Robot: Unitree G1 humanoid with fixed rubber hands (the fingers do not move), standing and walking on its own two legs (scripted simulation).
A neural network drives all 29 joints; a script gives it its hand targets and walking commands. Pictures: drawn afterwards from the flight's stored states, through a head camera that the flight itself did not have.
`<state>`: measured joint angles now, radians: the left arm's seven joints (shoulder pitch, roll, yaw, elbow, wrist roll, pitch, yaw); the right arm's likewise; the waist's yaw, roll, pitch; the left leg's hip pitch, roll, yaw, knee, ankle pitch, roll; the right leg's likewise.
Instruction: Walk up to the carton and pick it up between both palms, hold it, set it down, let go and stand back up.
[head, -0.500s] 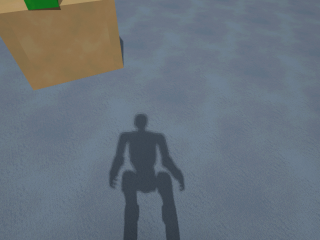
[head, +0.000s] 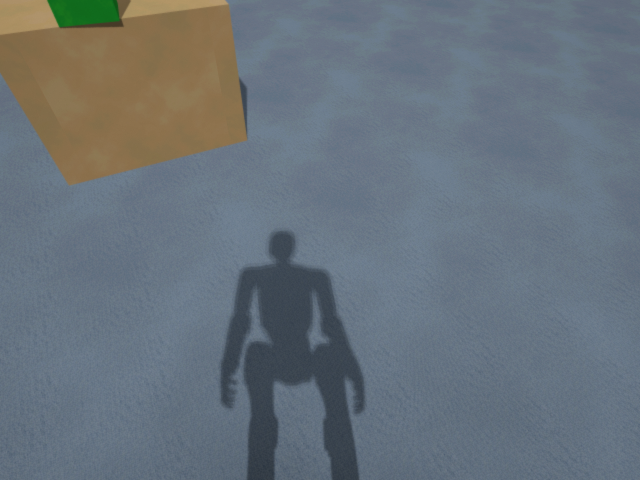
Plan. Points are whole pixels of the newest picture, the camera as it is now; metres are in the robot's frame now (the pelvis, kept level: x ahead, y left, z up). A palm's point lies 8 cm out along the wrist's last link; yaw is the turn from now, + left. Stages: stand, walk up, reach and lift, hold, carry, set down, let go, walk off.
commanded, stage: stand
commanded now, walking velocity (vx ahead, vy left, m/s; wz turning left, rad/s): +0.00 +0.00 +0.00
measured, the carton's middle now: out of the picture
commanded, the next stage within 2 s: none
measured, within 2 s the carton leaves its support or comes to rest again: neither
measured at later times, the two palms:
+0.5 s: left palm out of the picture -0.03 +0.20 -0.15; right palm out of the picture -0.04 -0.20 -0.15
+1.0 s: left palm out of the picture -0.04 +0.20 -0.15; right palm out of the picture -0.04 -0.19 -0.15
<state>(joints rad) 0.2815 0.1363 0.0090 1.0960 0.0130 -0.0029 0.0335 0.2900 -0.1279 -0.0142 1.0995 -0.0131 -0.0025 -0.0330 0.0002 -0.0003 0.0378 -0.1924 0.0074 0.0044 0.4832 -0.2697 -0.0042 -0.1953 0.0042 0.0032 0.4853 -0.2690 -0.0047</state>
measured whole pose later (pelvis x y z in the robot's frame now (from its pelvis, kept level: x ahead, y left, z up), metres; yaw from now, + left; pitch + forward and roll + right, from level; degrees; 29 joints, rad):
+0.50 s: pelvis -0.01 +0.00 +0.00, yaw +0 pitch -2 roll +0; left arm 0.29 0.09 0.00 1.18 0.02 0.00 0.04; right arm 0.31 -0.09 0.00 1.16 -0.02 0.00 -0.04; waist 0.00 0.01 0.04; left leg -0.18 0.01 0.00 0.46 -0.25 -0.01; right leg -0.18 0.01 0.01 0.46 -0.24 -0.01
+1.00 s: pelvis -0.01 +0.00 +0.00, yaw +0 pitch -1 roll +0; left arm 0.31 0.09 0.00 1.18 0.01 0.00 0.04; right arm 0.34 -0.09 0.00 1.14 -0.02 -0.01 -0.04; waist 0.00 0.00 0.03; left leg -0.19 0.01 0.00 0.45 -0.24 -0.01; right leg -0.19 0.01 0.01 0.45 -0.24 0.00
